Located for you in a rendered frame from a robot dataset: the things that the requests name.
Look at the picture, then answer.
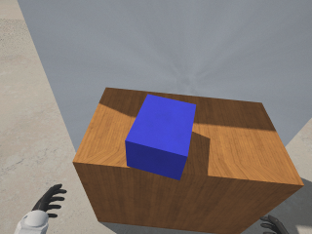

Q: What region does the pedestal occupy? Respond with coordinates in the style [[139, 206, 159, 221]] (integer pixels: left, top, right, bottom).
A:
[[72, 87, 304, 234]]

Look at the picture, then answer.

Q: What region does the robot left hand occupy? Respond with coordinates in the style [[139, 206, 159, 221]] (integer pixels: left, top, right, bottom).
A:
[[32, 183, 67, 218]]

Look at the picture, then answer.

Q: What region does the robot right hand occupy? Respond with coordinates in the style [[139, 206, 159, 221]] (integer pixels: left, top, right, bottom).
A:
[[260, 214, 289, 234]]

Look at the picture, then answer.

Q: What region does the carton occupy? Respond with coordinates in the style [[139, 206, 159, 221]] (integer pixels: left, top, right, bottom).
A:
[[125, 94, 196, 180]]

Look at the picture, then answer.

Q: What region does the left robot forearm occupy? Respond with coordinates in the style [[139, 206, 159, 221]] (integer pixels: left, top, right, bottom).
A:
[[14, 210, 49, 234]]

